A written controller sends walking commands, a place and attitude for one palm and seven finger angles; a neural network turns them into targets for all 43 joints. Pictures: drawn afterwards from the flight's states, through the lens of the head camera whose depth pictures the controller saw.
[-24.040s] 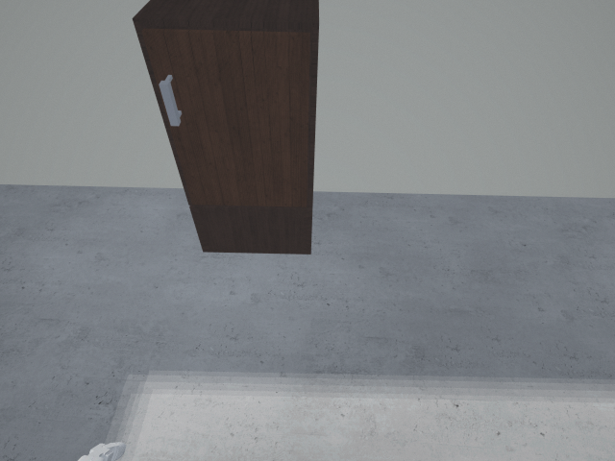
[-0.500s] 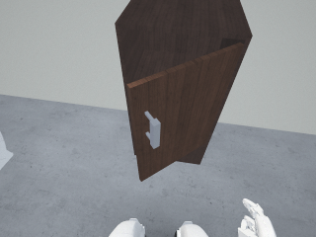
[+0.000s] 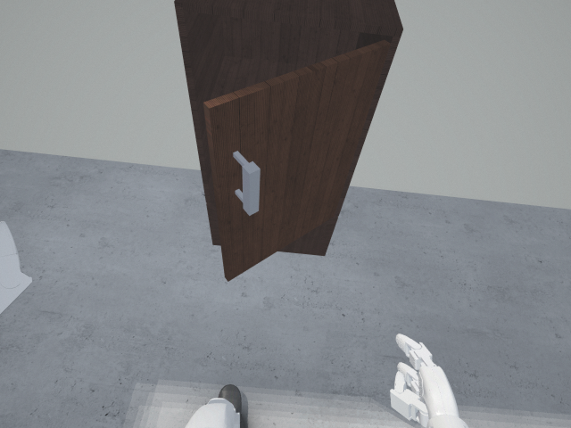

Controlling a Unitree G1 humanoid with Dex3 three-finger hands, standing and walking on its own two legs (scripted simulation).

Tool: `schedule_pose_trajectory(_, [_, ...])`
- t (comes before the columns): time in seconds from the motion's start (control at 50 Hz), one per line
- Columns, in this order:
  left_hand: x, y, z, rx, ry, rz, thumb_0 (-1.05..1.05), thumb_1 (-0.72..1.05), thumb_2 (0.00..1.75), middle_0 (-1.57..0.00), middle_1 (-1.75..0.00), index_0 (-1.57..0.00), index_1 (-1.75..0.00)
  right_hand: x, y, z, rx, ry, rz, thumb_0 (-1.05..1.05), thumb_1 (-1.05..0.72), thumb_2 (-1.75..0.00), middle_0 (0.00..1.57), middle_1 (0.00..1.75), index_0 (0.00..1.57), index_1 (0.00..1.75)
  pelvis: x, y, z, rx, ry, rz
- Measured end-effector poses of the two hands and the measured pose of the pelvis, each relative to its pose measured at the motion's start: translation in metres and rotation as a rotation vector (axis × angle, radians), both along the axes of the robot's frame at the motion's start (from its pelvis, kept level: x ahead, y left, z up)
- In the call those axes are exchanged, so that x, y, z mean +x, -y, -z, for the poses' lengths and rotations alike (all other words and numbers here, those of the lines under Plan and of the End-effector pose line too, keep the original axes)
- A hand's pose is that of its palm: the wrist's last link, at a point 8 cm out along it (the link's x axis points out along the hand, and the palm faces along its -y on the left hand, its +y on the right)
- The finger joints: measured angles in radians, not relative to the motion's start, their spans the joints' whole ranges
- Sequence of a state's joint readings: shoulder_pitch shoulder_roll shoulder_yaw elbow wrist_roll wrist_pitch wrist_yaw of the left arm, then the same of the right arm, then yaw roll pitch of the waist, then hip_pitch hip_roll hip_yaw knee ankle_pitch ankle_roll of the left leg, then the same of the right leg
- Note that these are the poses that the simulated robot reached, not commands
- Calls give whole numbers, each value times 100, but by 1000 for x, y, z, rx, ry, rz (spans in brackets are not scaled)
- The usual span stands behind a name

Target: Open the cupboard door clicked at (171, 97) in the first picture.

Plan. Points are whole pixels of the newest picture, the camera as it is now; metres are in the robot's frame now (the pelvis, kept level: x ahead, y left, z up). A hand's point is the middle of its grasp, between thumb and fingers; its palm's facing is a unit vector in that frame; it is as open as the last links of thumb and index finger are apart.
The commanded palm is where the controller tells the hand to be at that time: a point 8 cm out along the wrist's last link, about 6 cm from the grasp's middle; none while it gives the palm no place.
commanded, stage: stop stepping back and stand still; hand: left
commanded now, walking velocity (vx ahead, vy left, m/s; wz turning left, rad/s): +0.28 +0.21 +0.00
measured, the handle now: (244, 183) +0.53 +0.11 -0.03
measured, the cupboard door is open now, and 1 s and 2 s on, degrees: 41 41 41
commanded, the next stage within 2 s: let the arm hang, fingers relaxed in 0.62 s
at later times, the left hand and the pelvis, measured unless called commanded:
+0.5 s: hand (33, 358) +0.15 +0.21 +0.19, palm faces +0.38 -0.78 -0.49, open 7.4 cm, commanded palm +0.11 +0.26 +0.19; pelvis -0.05 -0.03 +0.01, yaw -3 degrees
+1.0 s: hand out of the picture -0.01 +0.16 -0.15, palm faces -0.07 -0.98 -0.19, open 7.4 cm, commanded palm none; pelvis -0.10 -0.02 +0.01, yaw +0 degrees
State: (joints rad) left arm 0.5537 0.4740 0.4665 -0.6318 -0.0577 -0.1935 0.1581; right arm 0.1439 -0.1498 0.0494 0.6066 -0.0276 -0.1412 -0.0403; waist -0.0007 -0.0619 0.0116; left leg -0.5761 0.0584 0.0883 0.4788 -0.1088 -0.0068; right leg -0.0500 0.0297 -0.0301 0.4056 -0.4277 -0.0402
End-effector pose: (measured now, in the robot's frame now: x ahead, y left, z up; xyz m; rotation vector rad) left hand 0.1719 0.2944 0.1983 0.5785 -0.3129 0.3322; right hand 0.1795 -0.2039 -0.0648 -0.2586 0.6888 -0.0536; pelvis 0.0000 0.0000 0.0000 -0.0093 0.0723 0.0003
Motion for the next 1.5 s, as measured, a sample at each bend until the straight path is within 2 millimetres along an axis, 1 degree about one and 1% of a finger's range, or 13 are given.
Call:
schedule_pose_trajectory(0.14, [-14, 0, -13, 32, 74, 20, 2, 88, 90, -22, -31, -22, -31, -45, 38, 6, -39, -44, 140, 1, -90, -90, 20, 30, 20, 30, 9, -1, 2, 13, 59, 44])
schedule_pose_trajectory(0.24, [-1, -9, -4, -65, 86, -48, 2, 88, 90, -21, -31, -21, -31, -69, 53, 2, -43, 8, 205, 1, -90, -90, 20, 30, 20, 30, -11, 0, 0, 25, 111, 49])
schedule_pose_trajectory(0.44, [-52, 47, 0, 4, -36, 36, 2, 88, 90, -21, -31, -21, -31, -115, 66, 15, 6, -57, 193, 1, -90, -90, 20, 30, 20, 30, -44, 26, -4, 44, 128, 50])
schedule_pose_trajectory(0.56, [-63, 36, -20, 16, 30, -53, 2, 88, 90, -22, -31, -22, -31, -127, 73, 11, -2, -110, 187, 1, -90, -90, 20, 30, 20, 30, -46, 34, -18, 54, 88, 47])
schedule_pose_trajectory(0.64, [-57, 24, -12, -36, 26, -111, 1, 88, 90, -21, -31, -21, -31, -120, 76, 10, -13, -81, 178, 1, -90, -90, 20, 30, 20, 30, -48, 30, -17, 27, 76, 32])
schedule_pose_trajectory(0.74, [-52, 26, 17, -80, -79, -66, 1, 89, 90, -21, -31, -21, -30, -109, 72, 3, -10, -49, 149, 1, -90, -90, 20, 30, 20, 30, -56, 24, -15, 13, 84, 36])
schedule_pose_trajectory(0.84, [-54, 27, 153, -222, -674, -49, 1, 90, 90, -20, -30, -20, -30, -107, 76, 21, -4, -115, 85, 1, -90, -90, 20, 30, 20, 30, -75, 14, -8, 33, 80, 18])
schedule_pose_trajectory(0.92, [-112, 52, 255, -369, -1102, -77, 1, 90, 90, -20, -30, -20, -30, -131, 78, 31, -7, -190, 105, 1, -90, -90, 20, 30, 20, 30, -89, 14, -5, 35, 96, 20])
schedule_pose_trajectory(1.02, [-201, 87, 323, -553, -1419, -120, 2, 91, 89, -20, -30, -20, -30, -194, 75, 37, -45, -396, 135, 1, -90, -90, 20, 30, 20, 30, -100, 16, -8, 20, 116, 3])
schedule_pose_trajectory(1.16, [-282, 63, 331, -616, -1587, -292, 1, 95, 89, -21, -31, -21, -30, -287, 57, 45, -48, -686, 185, 1, -90, -90, 20, 30, 20, 30, -111, 10, -16, 1, 100, -9])
schedule_pose_trajectory(1.28, [-327, 43, 319, -582, -1654, -420, 1, 92, 90, -20, -30, -20, -30, -318, 41, 66, 19, -763, 204, 1, -90, -90, 20, 30, 20, 30, -117, 6, -13, 24, 126, -8])
schedule_pose_trajectory(1.4, [-334, 40, 310, -572, -1634, -462, 1, 91, 90, -20, -30, -20, -30, -310, 29, 73, 79, -713, 200, 1, -90, -90, 20, 30, 20, 30, -123, 6, -16, 26, 123, -21])
schedule_pose_trajectory(1.5, [-304, 42, 321, -602, -1551, -406, 1, 91, 90, -20, -30, -20, -30, -319, 22, 69, 73, -679, 224, 0, -90, -90, 20, 30, 20, 30, -128, 2, -14, 12, 107, -44])
